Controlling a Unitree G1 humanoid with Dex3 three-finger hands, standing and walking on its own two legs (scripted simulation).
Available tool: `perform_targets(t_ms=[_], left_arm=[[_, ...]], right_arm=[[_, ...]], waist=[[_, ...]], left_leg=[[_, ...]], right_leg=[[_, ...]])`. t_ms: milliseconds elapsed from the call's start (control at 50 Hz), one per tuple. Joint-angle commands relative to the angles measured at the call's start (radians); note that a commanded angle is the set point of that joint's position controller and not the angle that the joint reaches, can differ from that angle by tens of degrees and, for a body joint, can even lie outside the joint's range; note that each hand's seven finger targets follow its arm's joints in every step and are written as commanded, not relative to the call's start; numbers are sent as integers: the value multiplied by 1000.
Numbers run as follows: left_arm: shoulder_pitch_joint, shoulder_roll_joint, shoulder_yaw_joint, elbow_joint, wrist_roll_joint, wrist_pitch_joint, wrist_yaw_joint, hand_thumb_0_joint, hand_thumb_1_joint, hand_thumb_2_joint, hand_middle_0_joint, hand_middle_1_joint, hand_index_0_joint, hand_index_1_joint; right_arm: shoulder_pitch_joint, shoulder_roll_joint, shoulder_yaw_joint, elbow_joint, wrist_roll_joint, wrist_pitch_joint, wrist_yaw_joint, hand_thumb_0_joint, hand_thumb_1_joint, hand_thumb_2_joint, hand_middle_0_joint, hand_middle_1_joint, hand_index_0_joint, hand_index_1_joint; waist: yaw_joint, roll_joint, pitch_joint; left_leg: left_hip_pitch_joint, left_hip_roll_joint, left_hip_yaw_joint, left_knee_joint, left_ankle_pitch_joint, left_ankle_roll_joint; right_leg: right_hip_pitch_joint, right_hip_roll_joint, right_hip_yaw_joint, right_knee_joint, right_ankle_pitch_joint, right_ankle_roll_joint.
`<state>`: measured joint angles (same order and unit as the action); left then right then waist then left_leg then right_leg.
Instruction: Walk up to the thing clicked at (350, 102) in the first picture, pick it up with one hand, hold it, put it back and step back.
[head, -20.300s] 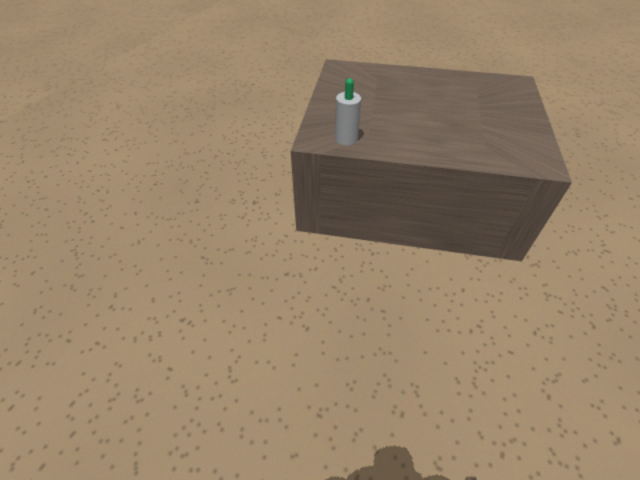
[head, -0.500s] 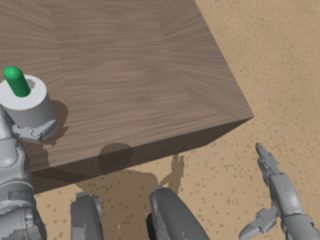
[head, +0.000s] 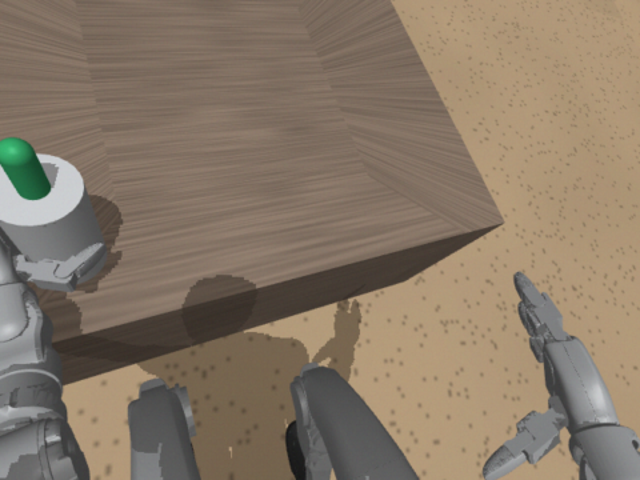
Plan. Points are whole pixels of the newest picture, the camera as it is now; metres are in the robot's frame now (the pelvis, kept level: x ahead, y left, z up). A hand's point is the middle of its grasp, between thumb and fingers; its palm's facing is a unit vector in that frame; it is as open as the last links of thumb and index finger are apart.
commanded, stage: lower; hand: left
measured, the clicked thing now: (47, 212) +0.46 +0.22 -0.04
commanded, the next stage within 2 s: loosen in 0.10 s
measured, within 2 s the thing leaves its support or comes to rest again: rests again in 0.14 s
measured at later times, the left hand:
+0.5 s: hand (51, 234) +0.45 +0.23 -0.08, palm faces +0.27 -0.96 -0.01, open 12.3 cm
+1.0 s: hand out of the picture +0.46 +0.27 -0.03, palm faces +0.32 -0.95 +0.00, open 17.5 cm
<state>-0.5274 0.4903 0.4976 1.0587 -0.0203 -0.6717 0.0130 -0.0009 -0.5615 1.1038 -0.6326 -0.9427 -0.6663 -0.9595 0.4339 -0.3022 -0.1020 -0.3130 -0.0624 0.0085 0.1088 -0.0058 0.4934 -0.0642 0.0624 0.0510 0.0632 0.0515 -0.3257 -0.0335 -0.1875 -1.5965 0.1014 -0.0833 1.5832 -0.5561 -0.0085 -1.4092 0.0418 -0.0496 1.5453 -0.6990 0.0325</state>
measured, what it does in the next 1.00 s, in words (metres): stands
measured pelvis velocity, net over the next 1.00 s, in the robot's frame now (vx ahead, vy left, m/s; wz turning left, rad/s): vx -0.01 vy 0.00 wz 0.01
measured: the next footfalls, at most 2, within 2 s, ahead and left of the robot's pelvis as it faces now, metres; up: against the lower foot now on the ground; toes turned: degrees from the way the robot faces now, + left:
none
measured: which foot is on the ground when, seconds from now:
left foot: down 0.00-1.00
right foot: down 0.00-1.00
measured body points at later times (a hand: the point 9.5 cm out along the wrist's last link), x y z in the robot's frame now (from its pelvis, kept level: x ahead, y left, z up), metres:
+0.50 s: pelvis -0.01 +0.00 -0.01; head +0.17 +0.10 +0.39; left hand +0.43 +0.28 -0.08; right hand +0.18 -0.25 +0.08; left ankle +0.07 +0.13 -0.54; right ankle +0.01 -0.14 -0.54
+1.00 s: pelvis -0.01 +0.00 +0.00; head +0.16 +0.10 +0.41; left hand +0.43 +0.32 -0.03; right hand +0.18 -0.25 +0.10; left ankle +0.07 +0.13 -0.54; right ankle +0.01 -0.14 -0.54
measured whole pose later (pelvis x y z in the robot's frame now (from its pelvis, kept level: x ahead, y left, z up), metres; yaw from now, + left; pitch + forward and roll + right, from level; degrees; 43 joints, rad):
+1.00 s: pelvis -0.01 +0.00 +0.00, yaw +0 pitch +30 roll -7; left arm -0.53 0.53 0.57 0.95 -0.04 -0.63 -0.03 -0.01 -0.61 0.04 -0.11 -0.09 -0.13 -0.07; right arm 0.47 -0.31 -0.11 -0.37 -0.05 0.04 0.10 -0.01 0.50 -0.05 0.07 0.05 0.07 0.05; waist -0.32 -0.05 -0.19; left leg -1.56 0.10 -0.09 1.57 -0.55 -0.01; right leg -1.37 0.04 -0.05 1.53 -0.69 0.03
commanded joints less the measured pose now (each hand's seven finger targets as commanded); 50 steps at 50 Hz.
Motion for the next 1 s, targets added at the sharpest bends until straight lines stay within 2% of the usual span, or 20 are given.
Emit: perform_targets(t_ms=[0, 20, 100, 180, 200, 260, 320, 340, 380, 420, 500, 620, 720, 740, 780, 840, 880, 900, 920, 980], left_arm=[[-337, 210, 7, -241, -9, -105, 0, 0, 74, 1224, -1210, -1359, -1224, -1365], [-343, 234, 21, -278, -8, -112, 5, 0, 67, 1224, -1214, -1361, -1227, -1367], [-315, 188, 3, -222, -8, -108, 4, 0, 50, 1208, -1195, -1345, -1210, -1350], [-303, 163, -18, -194, 6, -107, 9, 0, 70, 1207, -1190, -1334, -1204, -1339], [-302, 159, -22, -185, 8, -106, 7, 0, 85, 1155, -1267, -1341, -1284, -1335], [-347, 184, 0, -228, 2, -119, 11, 0, -155, 915, -1079, -1101, -1119, -1095], [-335, 145, -12, -202, -16, -118, 6, 0, -340, 675, -927, -885, -964, -859], [-324, 136, -15, -185, -16, -116, 4, 0, -395, 595, -871, -814, -908, -786], [-366, 187, -7, -227, 0, -123, 6, 0, -511, 435, -711, -664, -748, -645], [-360, 174, -18, -202, 6, -118, 2, 0, -599, 282, -604, -529, -630, -512], [-340, 175, -8, -178, 4, -110, 6, 0, -611, 153, -469, -373, -489, -359], [-344, 167, -12, -157, 0, -100, 3, 0, -611, 28, -284, -186, -303, -171], [-334, 170, 3, -148, -5, -106, 4, 0, -611, 23, -120, -95, -138, -81], [-356, 218, 19, -184, -8, -112, 2, 0, -611, 19, -99, -80, -117, -66], [-351, 271, 51, -218, -2, -111, -6, 0, -605, 26, -82, -68, -98, -56], [-363, 326, 91, -301, -17, -96, -21, 0, -601, 35, -69, -62, -85, -51], [-339, 313, 89, -302, -27, -68, -33, 0, -608, 23, -62, -46, -76, -37], [-378, 354, 102, -386, -28, -59, -39, 0, -611, 19, -60, -47, -76, -37], [-379, 360, 100, -406, -30, -42, -49, 0, -611, 9, -65, -42, -79, -32], [-368, 328, 71, -363, -43, 19, -87, 0, -611, 0, -62, -25, -77, -15]], right_arm=[[51, -185, -150, -185, 3, -43, -19, 0, 511, -62, 49, 50, 49, 50], [60, -176, -142, -174, 1, -43, -16, 0, 512, -62, 49, 50, 49, 50], [70, -182, -155, -171, 1, -44, -15, 0, 511, -62, 49, 50, 49, 50], [59, -182, -154, -188, 5, -43, -11, 0, 518, -60, 49, 50, 49, 50], [60, -189, -158, -188, 5, -44, -10, 0, 526, -50, 50, 50, 50, 50], [73, -190, -163, -189, 3, -39, -8, 0, 513, -46, 51, 49, 50, 49], [72, -180, -159, -179, 5, -42, -6, 0, 506, -47, 51, 50, 50, 50], [54, -185, -158, -191, 7, -44, -6, 0, 507, -46, 51, 50, 51, 50], [60, -188, -157, -177, 2, -41, -7, 0, 514, -48, 52, 50, 51, 50], [43, -191, -161, -193, 4, -45, -8, 0, 515, -48, 52, 51, 51, 51], [59, -188, -155, -200, 3, -38, -8, 0, 515, -50, 52, 51, 51, 51], [49, -189, -153, -197, 8, -40, -12, 0, 519, -50, 53, 51, 52, 51], [39, -203, -162, -256, 10, -43, -15, 0, 532, -49, 52, 50, 51, 50], [47, -209, -173, -253, 12, -42, -18, 0, 530, -49, 52, 50, 51, 50], [64, -205, -155, -261, 9, -31, -17, 0, 534, -49, 52, 50, 51, 50], [86, -209, -173, -264, 14, -21, -19, 0, 524, -52, 52, 50, 51, 50], [105, -201, -169, -224, 15, -9, -23, 0, 520, -53, 52, 50, 51, 50], [98, -199, -167, -210, 17, -4, -26, 0, 519, -53, 52, 50, 51, 50], [108, -197, -172, -189, 17, 0, -30, 0, 515, -54, 52, 50, 51, 50], [90, -179, -140, -152, 24, 10, -41, 0, 517, -54, 52, 50, 51, 50]], waist=[[18, 369, -558], [31, 382, -559], [3, 359, -544], [1, 349, -519], [3, 353, -515], [-3, 370, -535], [-9, 359, -513], [-5, 342, -506], [1, 390, -514], [1, 382, -523], [0, 352, -510], [-2, 329, -481], [-5, 309, -511], [-5, 334, -523], [24, 352, -560], [38, 417, -618], [45, 425, -575], [68, 464, -579], [68, 483, -581], [72, 464, -516]], left_leg=[[663, -40, -19, -175, 307, 16], [651, -43, -11, -166, 304, 17], [635, -41, -13, -154, 305, 22], [641, -40, -23, -164, 310, 17], [657, -37, -27, -167, 311, 13], [662, -36, -30, -170, 300, 9], [620, -41, -20, -165, 249, 16], [625, -39, -27, -174, 236, 14], [644, -38, -29, -182, 227, 7], [650, -37, -30, -175, 227, 6], [613, -40, -22, -171, 212, 12], [584, -41, -21, -180, 150, 14], [604, -40, -27, -177, 199, 13], [602, -42, -21, -169, 209, 14], [639, -42, -20, -177, 249, 10], [721, -41, -15, -183, 312, 5], [729, -42, -14, -209, 297, 2], [757, -41, -14, -233, 284, -4], [786, -40, -10, -243, 279, -4], [810, -33, -18, -287, 259, -9]], right_leg=[[100, 28, -7, -170, 361, -58], [110, 26, 2, -173, 361, -57], [103, 28, 0, -173, 369, -54], [66, 29, -21, -156, 359, -59], [50, 30, -28, -152, 350, -62], [49, 29, -34, -145, 338, -63], [66, 26, -16, -164, 319, -57], [51, 28, -26, -157, 303, -59], [27, 26, -29, -145, 287, -65], [23, 27, -28, -140, 287, -65], [41, 28, -24, -155, 288, -60], [34, 26, -16, -170, 239, -58], [51, 31, -29, -157, 278, -60], [71, 27, -14, -164, 293, -56], [91, 28, -18, -155, 313, -59], [120, 26, -12, -161, 351, -59], [129, 26, -11, -181, 339, -58], [130, 23, -6, -188, 322, -62], [136, 21, 0, -207, 314, -61], [128, 23, -11, -235, 289, -62]])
